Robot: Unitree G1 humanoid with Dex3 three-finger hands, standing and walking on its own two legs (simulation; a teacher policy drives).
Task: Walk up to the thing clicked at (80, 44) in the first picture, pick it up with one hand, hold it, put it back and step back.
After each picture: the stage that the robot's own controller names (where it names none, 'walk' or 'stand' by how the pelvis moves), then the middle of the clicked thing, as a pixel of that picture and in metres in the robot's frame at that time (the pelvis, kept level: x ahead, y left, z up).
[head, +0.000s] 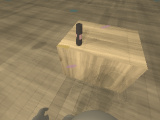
stand; (79, 35) +0.86 +0.17 +0.00
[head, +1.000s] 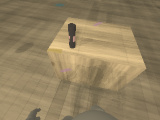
walk; (72, 37) +0.75 +0.18 +0.00
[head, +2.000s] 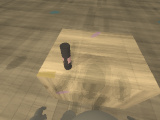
stand; (66, 57) +0.47 +0.22 +0.02
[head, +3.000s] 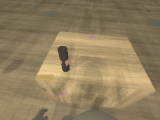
stand; (64, 60) +0.47 +0.23 +0.00
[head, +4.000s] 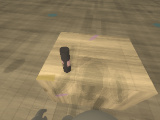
stand; (66, 61) +0.47 +0.21 +0.00
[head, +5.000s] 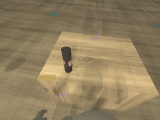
stand; (67, 61) +0.47 +0.20 +0.00
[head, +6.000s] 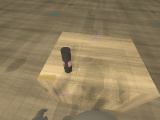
stand; (67, 61) +0.46 +0.20 +0.00
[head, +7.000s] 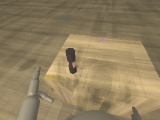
rise first; (71, 62) +0.47 +0.20 +0.00
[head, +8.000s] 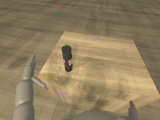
go down; (67, 60) +0.48 +0.19 +0.01
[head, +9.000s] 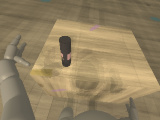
go down; (65, 53) +0.47 +0.18 +0.05
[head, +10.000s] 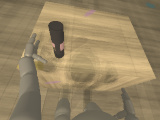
close in; (58, 43) +0.49 +0.19 +0.08
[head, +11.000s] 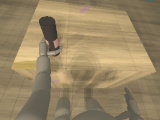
close; (52, 40) +0.50 +0.20 +0.10
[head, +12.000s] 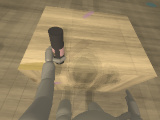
lift; (58, 48) +0.46 +0.18 +0.09
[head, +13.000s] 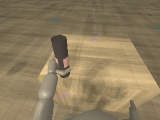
lift; (62, 59) +0.33 +0.17 +0.19
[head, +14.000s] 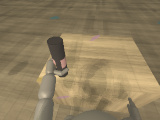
hold; (59, 59) +0.33 +0.18 +0.18
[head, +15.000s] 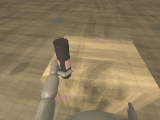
hold; (64, 61) +0.33 +0.16 +0.18
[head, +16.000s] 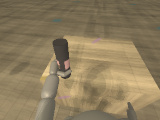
hold; (63, 61) +0.33 +0.17 +0.18
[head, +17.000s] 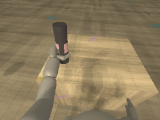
crouch; (62, 45) +0.42 +0.18 +0.21
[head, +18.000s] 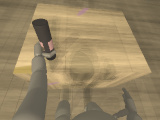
lower; (46, 42) +0.49 +0.23 +0.08
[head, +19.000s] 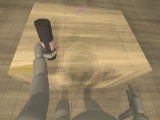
lower; (47, 42) +0.49 +0.21 +0.09
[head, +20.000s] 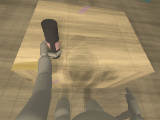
lower; (53, 42) +0.49 +0.19 +0.09
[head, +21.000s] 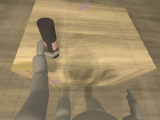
lower; (50, 42) +0.48 +0.20 +0.10
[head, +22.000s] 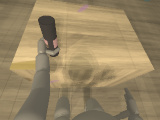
rest; (51, 40) +0.50 +0.20 +0.10
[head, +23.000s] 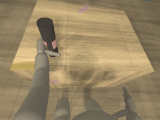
open; (50, 41) +0.50 +0.20 +0.09
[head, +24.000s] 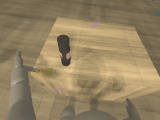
sink last; (64, 52) +0.46 +0.19 +0.05
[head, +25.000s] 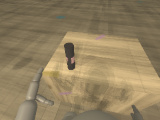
stand; (70, 57) +0.48 +0.21 +0.04
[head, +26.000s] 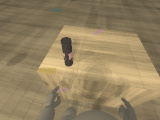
stand; (67, 53) +0.49 +0.20 +0.06
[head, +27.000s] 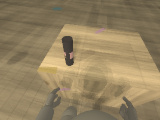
stand; (68, 52) +0.49 +0.19 +0.06
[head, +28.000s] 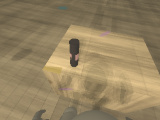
stand; (74, 54) +0.48 +0.17 +0.04
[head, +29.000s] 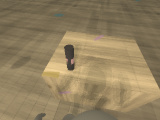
stand; (70, 58) +0.50 +0.19 +0.00
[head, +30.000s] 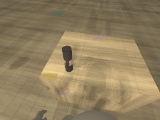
stand; (68, 60) +0.48 +0.20 +0.00
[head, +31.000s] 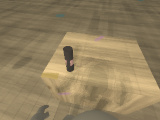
stand; (69, 60) +0.48 +0.20 +0.00
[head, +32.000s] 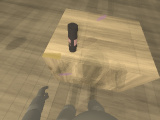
walk; (72, 39) +0.58 +0.18 +0.01
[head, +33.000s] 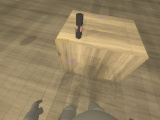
walk; (79, 27) +0.85 +0.18 +0.02
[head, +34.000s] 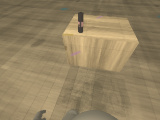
stand; (80, 23) +1.12 +0.22 +0.02
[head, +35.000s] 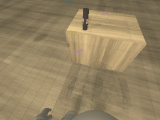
stand; (85, 20) +1.10 +0.16 +0.00
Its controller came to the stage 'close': yes
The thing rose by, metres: 0.22
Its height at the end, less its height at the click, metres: +0.00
